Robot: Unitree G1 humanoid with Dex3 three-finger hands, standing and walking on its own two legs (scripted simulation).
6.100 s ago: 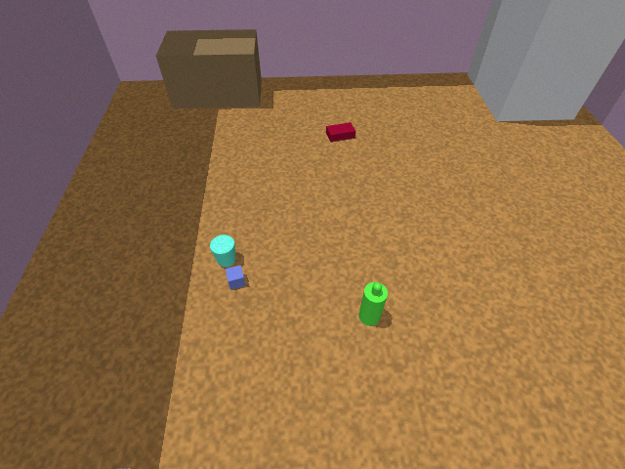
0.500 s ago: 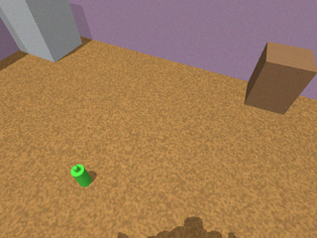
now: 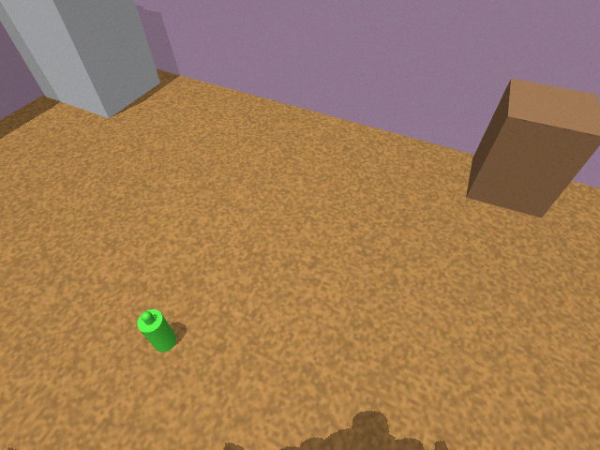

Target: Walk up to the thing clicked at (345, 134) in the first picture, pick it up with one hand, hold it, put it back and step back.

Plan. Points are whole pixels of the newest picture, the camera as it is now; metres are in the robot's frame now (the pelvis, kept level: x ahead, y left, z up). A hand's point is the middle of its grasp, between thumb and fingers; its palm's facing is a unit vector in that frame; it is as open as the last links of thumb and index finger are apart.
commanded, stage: stand
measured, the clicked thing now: out of the picture +1.04 +1.48 -0.76
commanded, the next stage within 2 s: walk up in 0.06 s
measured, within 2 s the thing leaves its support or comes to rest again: neither
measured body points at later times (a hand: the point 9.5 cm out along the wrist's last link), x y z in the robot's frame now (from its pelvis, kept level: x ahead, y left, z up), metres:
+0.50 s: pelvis +0.11 -0.07 +0.00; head +0.10 -0.10 +0.45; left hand +0.13 +0.27 -0.09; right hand +0.16 -0.40 -0.14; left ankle +0.14 +0.08 -0.68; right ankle +0.07 -0.16 -0.75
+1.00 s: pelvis +0.37 -0.03 +0.00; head +0.39 -0.02 +0.44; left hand +0.46 +0.27 -0.12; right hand +0.44 -0.35 -0.11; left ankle +0.37 +0.07 -0.75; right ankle +0.37 -0.20 -0.67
